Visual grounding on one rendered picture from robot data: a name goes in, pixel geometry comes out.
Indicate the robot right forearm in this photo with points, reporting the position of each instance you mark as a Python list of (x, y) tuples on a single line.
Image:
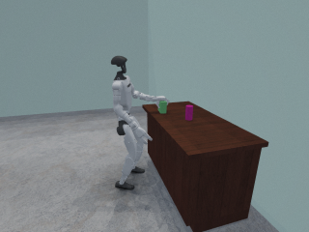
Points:
[(126, 117)]

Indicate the table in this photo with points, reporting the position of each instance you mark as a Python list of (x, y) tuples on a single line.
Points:
[(208, 164)]

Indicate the robot right upper arm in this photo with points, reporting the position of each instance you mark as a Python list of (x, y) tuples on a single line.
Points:
[(117, 88)]

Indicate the robot left upper arm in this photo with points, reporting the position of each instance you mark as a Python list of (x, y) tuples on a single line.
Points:
[(135, 94)]

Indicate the right robot hand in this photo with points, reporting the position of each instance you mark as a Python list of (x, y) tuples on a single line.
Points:
[(139, 132)]

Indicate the sponge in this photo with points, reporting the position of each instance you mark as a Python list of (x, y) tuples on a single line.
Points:
[(162, 107)]

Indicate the robot left forearm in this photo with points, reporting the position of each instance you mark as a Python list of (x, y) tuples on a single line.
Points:
[(147, 98)]

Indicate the robot head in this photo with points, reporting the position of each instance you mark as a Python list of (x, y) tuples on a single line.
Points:
[(119, 61)]

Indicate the left robot hand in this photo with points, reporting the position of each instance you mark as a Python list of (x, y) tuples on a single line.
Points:
[(161, 98)]

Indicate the left robot thigh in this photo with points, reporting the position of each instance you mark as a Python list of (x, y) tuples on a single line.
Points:
[(139, 144)]

